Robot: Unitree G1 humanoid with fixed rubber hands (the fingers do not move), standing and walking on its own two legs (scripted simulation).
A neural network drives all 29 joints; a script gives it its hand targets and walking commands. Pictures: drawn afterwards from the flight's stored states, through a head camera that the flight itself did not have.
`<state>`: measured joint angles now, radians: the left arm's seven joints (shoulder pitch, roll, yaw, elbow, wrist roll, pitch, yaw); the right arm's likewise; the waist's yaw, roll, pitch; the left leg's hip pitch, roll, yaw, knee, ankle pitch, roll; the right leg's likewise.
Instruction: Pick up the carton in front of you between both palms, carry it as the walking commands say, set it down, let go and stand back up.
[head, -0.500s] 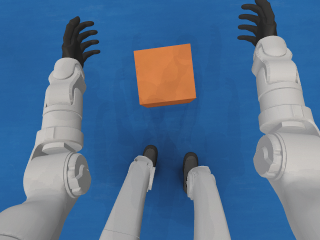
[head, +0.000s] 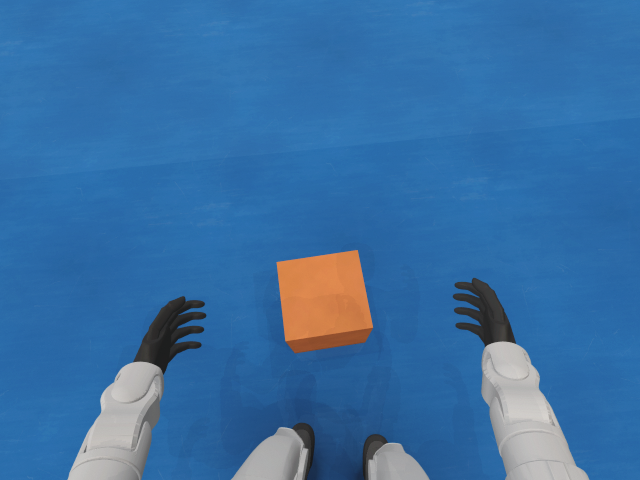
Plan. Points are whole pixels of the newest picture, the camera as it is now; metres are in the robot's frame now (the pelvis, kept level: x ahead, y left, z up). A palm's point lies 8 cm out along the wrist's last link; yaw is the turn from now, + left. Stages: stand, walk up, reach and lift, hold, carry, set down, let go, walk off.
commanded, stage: let go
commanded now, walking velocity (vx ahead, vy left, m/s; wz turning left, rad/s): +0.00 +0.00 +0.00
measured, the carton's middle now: (324, 305) +0.45 +0.06 -0.62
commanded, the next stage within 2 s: stand in 0.80 s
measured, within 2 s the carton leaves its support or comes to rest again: neither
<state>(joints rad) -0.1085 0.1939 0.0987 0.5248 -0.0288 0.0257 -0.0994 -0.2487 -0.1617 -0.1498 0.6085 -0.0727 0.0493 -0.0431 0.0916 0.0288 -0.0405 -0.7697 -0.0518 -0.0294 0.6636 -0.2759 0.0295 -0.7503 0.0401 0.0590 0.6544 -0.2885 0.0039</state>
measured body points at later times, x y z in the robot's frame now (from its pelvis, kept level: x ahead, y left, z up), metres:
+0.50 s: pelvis +0.02 -0.03 +0.03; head +0.04 -0.03 +0.48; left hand +0.19 +0.20 -0.05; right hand +0.20 -0.27 -0.05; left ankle +0.01 +0.09 -0.71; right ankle +0.00 -0.12 -0.71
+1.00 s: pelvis +0.02 -0.01 +0.02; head +0.03 +0.01 +0.47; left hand +0.18 +0.27 -0.07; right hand +0.17 -0.29 -0.06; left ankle +0.01 +0.09 -0.71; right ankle +0.00 -0.12 -0.71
